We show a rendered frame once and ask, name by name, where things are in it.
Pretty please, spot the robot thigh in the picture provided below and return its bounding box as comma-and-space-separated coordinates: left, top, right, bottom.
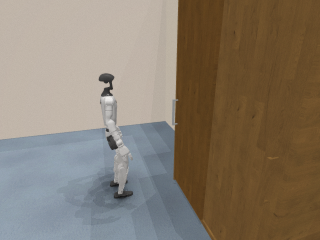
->
108, 136, 129, 172
114, 131, 122, 163

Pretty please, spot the right robot upper arm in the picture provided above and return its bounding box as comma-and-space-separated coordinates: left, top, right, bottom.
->
104, 97, 114, 127

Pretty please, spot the handle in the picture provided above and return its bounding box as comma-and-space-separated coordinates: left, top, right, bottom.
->
257, 157, 274, 207
172, 99, 178, 126

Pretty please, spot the wardrobe door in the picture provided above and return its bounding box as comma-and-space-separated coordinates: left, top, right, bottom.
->
174, 0, 225, 220
203, 0, 320, 240

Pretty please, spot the robot right forearm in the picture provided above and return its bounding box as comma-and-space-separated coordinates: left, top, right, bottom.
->
107, 120, 124, 148

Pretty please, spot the left robot thigh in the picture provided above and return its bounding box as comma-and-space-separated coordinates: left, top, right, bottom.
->
114, 131, 122, 163

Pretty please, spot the left robot hand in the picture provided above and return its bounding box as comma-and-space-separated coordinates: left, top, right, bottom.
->
116, 125, 123, 137

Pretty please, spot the right robot hand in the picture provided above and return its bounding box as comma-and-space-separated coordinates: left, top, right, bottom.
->
119, 146, 133, 164

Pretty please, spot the right robot thigh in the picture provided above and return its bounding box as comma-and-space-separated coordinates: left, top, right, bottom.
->
108, 136, 129, 172

